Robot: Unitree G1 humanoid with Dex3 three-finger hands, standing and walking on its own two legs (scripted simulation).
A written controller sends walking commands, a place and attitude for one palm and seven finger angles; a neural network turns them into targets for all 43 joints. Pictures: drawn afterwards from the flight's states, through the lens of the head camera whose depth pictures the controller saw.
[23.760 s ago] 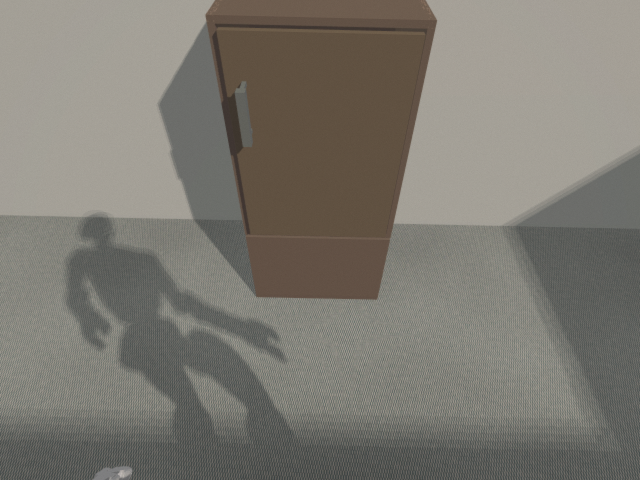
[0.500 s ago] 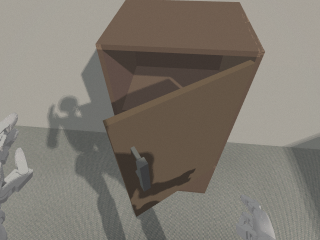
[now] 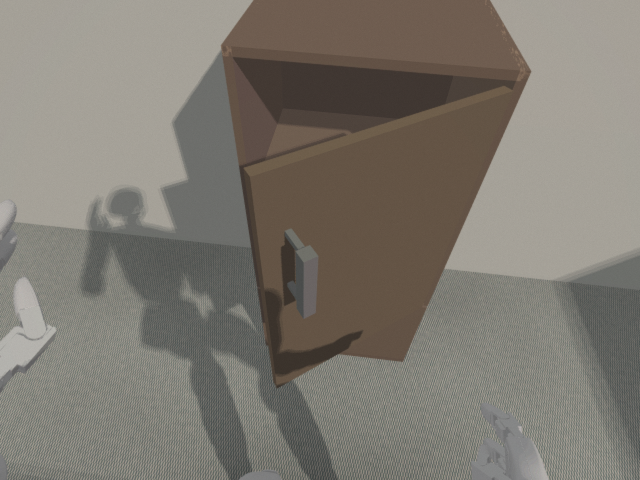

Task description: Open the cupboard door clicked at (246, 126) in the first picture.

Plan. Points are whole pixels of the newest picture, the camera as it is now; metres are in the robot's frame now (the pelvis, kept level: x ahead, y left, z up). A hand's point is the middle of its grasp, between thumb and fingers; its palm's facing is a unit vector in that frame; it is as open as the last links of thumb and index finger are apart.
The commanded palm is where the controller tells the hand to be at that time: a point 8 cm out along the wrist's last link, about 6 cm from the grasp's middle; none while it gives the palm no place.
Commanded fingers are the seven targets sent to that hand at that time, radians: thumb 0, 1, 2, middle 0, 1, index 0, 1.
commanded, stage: step back with the hand held close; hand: left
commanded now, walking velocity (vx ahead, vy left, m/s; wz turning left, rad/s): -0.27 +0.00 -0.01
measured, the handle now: (299, 274) +0.37 +0.06 +0.04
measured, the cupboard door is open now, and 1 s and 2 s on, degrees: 37 37 37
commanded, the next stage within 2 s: stop stepping back and stand still in 0.32 s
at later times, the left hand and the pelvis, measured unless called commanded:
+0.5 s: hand (7, 459) +0.10 +0.23 +0.17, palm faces +0.36 -0.79 -0.50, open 7.4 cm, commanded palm +0.05 +0.28 +0.19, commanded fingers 0.00 0.90 0.90 -0.20 -0.30 -0.20 -0.30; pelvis -0.10 -0.02 +0.01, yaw -2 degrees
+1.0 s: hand out of the picture +0.02 +0.23 +0.18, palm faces +0.46 -0.77 -0.44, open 7.4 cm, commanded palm -0.01 +0.26 +0.19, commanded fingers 0.00 0.90 0.90 -0.20 -0.30 -0.20 -0.30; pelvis -0.16 -0.04 +0.02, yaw -1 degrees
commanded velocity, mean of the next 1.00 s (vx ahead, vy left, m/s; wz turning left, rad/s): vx -0.10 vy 0.02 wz -0.02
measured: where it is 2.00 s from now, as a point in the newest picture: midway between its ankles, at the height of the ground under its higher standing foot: outside the picture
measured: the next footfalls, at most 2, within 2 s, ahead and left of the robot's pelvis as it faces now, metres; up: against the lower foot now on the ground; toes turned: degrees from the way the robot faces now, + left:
right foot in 0.38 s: -0.19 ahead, -0.11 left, +0.00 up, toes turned -1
left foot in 0.56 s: +0.00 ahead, +0.06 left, +0.00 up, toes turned +0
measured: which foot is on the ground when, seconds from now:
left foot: down 0.00-0.38, up 0.40-0.54, down 0.56-0.86, up 0.88-1.00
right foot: down 0.00-0.08, up 0.10-0.36, down 0.38-0.58, up 0.60-0.82, down 0.84-1.00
